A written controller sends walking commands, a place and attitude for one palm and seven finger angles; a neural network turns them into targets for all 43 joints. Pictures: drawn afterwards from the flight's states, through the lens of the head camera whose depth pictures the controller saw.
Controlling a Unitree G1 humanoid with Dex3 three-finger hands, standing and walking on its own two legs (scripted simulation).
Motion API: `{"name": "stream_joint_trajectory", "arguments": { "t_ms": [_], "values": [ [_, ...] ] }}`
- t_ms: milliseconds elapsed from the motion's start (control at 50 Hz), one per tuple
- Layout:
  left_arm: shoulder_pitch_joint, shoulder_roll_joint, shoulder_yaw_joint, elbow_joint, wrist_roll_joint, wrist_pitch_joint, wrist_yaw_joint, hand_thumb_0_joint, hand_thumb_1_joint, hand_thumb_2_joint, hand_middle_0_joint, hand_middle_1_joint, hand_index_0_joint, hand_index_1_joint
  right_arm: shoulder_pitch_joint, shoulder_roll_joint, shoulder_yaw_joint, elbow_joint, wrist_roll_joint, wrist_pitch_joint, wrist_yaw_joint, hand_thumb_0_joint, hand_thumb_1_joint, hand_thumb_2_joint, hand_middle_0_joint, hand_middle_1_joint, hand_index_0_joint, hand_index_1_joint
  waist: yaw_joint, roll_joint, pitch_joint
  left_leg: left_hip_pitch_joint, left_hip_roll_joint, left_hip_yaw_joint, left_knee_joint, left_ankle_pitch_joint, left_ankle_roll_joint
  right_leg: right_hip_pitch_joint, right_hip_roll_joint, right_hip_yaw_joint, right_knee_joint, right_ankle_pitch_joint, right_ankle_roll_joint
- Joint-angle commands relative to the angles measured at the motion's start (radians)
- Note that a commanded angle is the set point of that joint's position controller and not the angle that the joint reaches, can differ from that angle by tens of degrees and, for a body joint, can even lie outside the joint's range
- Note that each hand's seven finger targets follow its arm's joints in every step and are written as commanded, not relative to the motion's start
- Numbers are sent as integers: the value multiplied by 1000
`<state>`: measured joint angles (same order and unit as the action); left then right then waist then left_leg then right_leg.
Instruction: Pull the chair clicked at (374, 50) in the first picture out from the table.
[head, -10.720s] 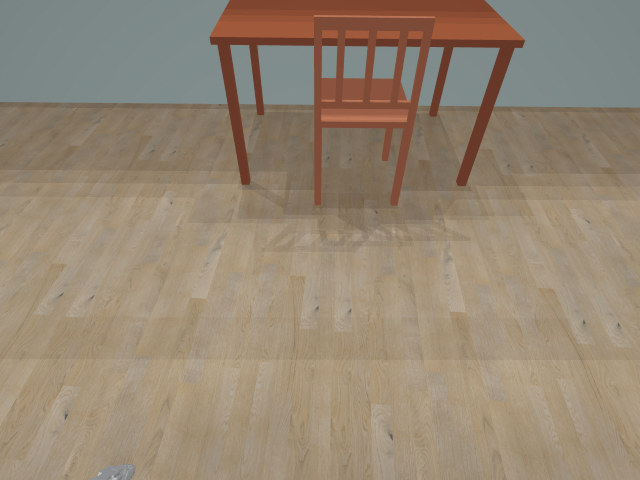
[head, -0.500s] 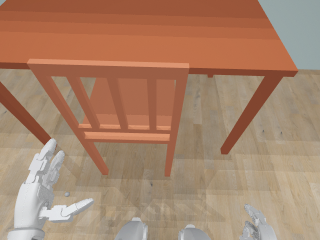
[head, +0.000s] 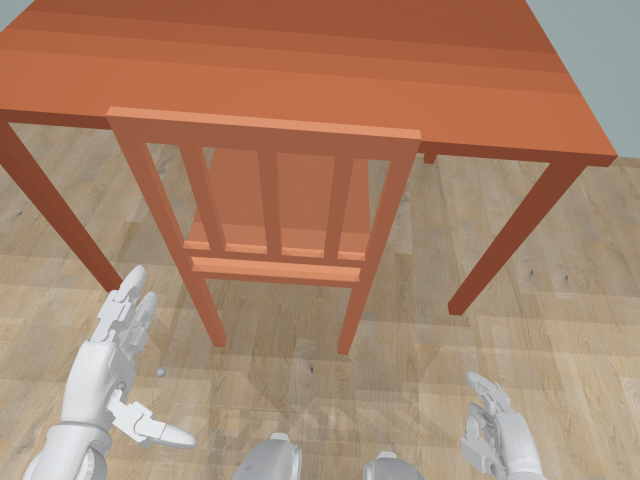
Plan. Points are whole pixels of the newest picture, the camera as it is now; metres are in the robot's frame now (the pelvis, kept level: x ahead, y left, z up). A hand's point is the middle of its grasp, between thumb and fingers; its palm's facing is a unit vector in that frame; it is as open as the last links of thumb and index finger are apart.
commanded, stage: raise the hand toward the chair's back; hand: left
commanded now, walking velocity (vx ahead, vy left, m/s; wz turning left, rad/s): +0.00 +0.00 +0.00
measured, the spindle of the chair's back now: (271, 207) +0.52 +0.12 -0.03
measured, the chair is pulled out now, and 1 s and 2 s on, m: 0.00 0.00 0.00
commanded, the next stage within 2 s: aim the fingers beside a spindle in 0.64 s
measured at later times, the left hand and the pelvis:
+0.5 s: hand (170, 343) +0.25 +0.19 +0.05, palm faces +0.05 -1.00 -0.06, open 16.9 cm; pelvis +0.01 -0.02 +0.00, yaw +0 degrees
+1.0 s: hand (208, 334) +0.27 +0.15 +0.04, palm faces +0.01 -1.00 -0.03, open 16.9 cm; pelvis +0.02 -0.04 +0.00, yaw +0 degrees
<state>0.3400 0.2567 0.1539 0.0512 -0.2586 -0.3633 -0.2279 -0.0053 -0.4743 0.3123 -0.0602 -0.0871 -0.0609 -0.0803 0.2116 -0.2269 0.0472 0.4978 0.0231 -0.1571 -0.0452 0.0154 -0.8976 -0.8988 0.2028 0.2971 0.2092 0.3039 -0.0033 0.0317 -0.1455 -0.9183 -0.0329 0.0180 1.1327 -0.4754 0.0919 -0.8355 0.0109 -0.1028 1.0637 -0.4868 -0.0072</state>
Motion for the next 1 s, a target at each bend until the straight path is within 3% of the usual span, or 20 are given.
{"name": "stream_joint_trajectory", "arguments": {
  "t_ms": [0, 80, 120, 200, 240, 260, 380, 420, 460, 540, 600, 680, 740, 800, 840, 860, 880, 960, 980],
  "values": [
    [-111, 141, 108, -300, -25, -142, 35, 0, -500, 300, -60, -80, -60, -80, -20, -163, -81, -117, -5, -55, -13, 0, -900, -900, 200, 300, 200, 300, -3, 114, -221, 378, 84, -241, -284, 173, -148, -43, 19, 14, -87, 76, -28],
    [-113, 112, 79, -142, -6, -121, 15, 0, -500, 300, -60, -80, -60, -80, -17, -179, -83, -98, -3, -47, -5, 0, -900, -900, 200, 300, 200, 300, -25, 81, -134, 297, 82, -251, -292, 61, -145, -80, 15, 10, -83, 37, -22],
    [-126, 111, 73, -98, -11, -83, -16, 0, -500, 300, -60, -80, -60, -80, -16, -190, -86, -106, 7, -41, -10, 0, -900, -900, 200, 300, 200, 300, -27, 48, -139, 268, 74, -231, -295, 16, -133, -46, 15, 14, -105, 30, -23],
    [-108, 143, 105, -149, -43, -32, -47, 0, -500, 300, -60, -80, -60, -80, -10, -189, -90, -133, 19, -49, -20, 0, -900, -900, 200, 300, 200, 300, -2, 27, -226, 291, 56, -181, -294, 106, -113, 71, 16, 19, -156, 72, -27],
    [-112, 160, 125, -217, -50, -51, -30, 0, -500, 300, -60, -80, -60, -80, -6, -181, -91, -133, 16, -59, -22, 0, -900, -900, 200, 300, 200, 300, 3, 16, -258, 314, 58, -169, -281, 175, -109, 94, 18, 21, -161, 98, -26],
    [-108, 176, 142, -221, -49, -65, -15, 0, -500, 300, -60, -80, -60, -80, -8, -177, -88, -126, 11, -61, -23, 0, -900, -900, 200, 300, 200, 300, 6, 26, -243, 308, 56, -162, -274, 195, -108, 94, 21, 23, -163, 106, -29],
    [-118, 138, 117, -165, -21, -152, 36, 0, -500, 300, -60, -80, -60, -80, -6, -166, -86, -85, -5, -68, -6, 0, -900, -900, 200, 300, 200, 300, -17, 75, -171, 256, 52, -136, -229, 200, -104, 27, 16, 23, -133, 101, -33],
    [-109, 126, 97, -130, -19, -145, 16, 0, -500, 300, -60, -80, -60, -80, -7, -171, -89, -87, -3, -66, -1, 0, -900, -900, 200, 300, 200, 300, -20, 81, -179, 251, 50, -129, -221, 193, -104, 25, 14, 26, -134, 102, -32],
    [-83, 131, 98, -104, -25, -120, -7, 0, -500, 300, -60, -80, -60, -80, -2, -176, -91, -96, 2, -59, -1, 0, -900, -900, 200, 300, 200, 300, -16, 39, -195, 231, 47, -120, -220, 193, -91, 65, 17, 34, -148, 112, -31],
    [-95, 151, 112, -184, -50, -94, -31, 0, -500, 300, -60, -80, -60, -80, -5, -172, -93, -114, 13, -59, -12, 0, -900, -900, 200, 300, 200, 300, -11, 23, -267, 253, 42, -98, -208, 245, -72, 147, 13, 53, -168, 182, -24],
    [-113, 161, 130, -219, -52, -111, -7, 0, -500, 300, -60, -80, -60, -80, -7, -160, -89, -104, 8, -59, -15, 0, -900, -900, 200, 300, 200, 300, -12, 36, -261, 253, 41, -94, -198, 273, -68, 148, 13, 54, -162, 211, -23],
    [-121, 138, 124, -153, -40, -136, 16, 0, -500, 300, -60, -80, -60, -80, -13, -155, -86, -84, 2, -58, -12, 0, -900, -900, 200, 300, 200, 300, -27, 8, -193, 202, 40, -88, -176, 232, -64, 107, 13, 60, -157, 186, -21],
    [-136, 108, 82, -114, -33, -128, -6, 0, -500, 300, -60, -80, -60, -80, -12, -161, -84, -87, 3, -56, -6, 0, -900, -900, 200, 300, 200, 300, -34, 23, -197, 189, 36, -86, -168, 218, -65, 99, 9, 63, -151, 182, -21],
    [-152, 129, 94, -80, -36, -106, -35, 0, -500, 300, -60, -80, -60, -80, -7, -169, -89, -91, 9, -50, -10, 0, -900, -900, 200, 300, 200, 300, -34, -13, -213, 170, 36, -76, -152, 221, -57, 123, 7, 82, -158, 205, -16],
    [-183, 136, 94, -105, -39, -104, -42, 0, -500, 300, -60, -80, -60, -80, -7, -166, -88, -96, 11, -51, -13, 0, -900, -900, 200, 300, 200, 300, -31, 0, -244, 178, 34, -74, -149, 234, -56, 143, 4, 88, -156, 221, -16],
    [-196, 152, 109, -118, -41, -109, -37, 0, -500, 300, -60, -80, -60, -80, -6, -166, -87, -91, 9, -51, -15, 0, -900, -900, 200, 300, 200, 300, -29, -4, -253, 177, 36, -75, -146, 244, -54, 153, 5, 91, -154, 228, -16],
    [-212, 147, 102, -146, -38, -118, -31, 0, -500, 300, -60, -80, -60, -80, -11, -162, -87, -93, 7, -53, -15, 0, -900, -900, 200, 300, 200, 300, -23, 37, -276, 195, 35, -72, -144, 259, -54, 151, 3, 93, -146, 242, -17],
    [-197, 172, 148, -106, -35, -137, 8, 0, -500, 300, -60, -80, -60, -80, -10, -155, -87, -76, -1, -49, -10, 0, -900, -900, 200, 300, 200, 300, -16, -4, -264, 155, 37, -69, -130, 264, -55, 160, 6, 99, -138, 252, -15],
    [-219, 157, 137, -94, -32, -143, 10, 0, -500, 300, -60, -80, -60, -80, -13, -154, -86, -73, -1, -47, -7, 0, -900, -900, 200, 300, 200, 300, -24, 4, -259, 145, 35, -67, -124, 257, -55, 147, 3, 101, -131, 252, -14]
  ]
}}
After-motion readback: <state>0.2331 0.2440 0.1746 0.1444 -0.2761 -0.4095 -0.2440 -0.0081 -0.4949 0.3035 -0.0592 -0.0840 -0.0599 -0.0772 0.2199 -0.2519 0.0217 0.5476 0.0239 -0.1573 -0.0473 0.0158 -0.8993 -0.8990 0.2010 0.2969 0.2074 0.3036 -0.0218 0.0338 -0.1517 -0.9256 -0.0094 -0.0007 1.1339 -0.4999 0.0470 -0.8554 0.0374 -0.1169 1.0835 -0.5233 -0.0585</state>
